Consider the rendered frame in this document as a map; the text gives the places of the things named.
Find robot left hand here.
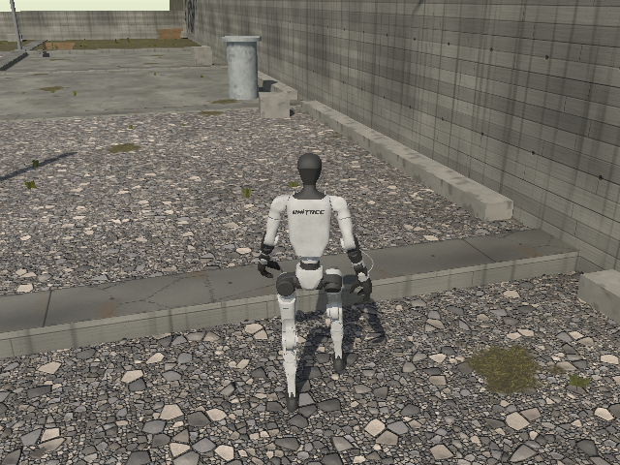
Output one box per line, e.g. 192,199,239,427
258,261,280,278

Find right robot forearm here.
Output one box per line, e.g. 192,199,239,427
347,235,369,282

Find robot left shin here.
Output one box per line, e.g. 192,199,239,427
282,332,297,398

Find robot left foot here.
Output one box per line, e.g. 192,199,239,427
285,386,299,412

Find left robot upper arm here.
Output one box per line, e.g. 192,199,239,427
263,195,290,246

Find robot right hand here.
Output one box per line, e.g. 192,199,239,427
350,278,372,304

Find right robot upper arm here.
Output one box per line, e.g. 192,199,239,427
329,196,356,251

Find left robot forearm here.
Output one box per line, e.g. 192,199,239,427
259,232,274,264

